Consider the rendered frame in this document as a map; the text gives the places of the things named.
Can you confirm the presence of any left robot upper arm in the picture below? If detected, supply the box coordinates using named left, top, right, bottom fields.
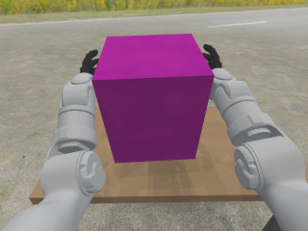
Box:
left=1, top=149, right=106, bottom=231

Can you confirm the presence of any robot right hand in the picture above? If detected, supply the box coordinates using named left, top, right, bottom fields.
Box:
left=202, top=43, right=222, bottom=69

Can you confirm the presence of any table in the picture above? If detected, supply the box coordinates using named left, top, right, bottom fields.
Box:
left=29, top=106, right=308, bottom=231

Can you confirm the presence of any robot left hand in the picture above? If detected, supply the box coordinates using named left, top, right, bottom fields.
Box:
left=80, top=49, right=99, bottom=75

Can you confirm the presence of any left robot forearm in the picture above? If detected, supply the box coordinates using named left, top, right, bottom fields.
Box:
left=39, top=72, right=97, bottom=190

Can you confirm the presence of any right robot upper arm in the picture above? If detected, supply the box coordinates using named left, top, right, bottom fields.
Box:
left=234, top=136, right=308, bottom=231

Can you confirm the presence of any right robot forearm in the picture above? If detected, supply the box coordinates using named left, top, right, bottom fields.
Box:
left=209, top=67, right=306, bottom=174

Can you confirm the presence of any carton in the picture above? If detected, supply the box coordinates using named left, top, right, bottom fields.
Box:
left=91, top=34, right=215, bottom=164

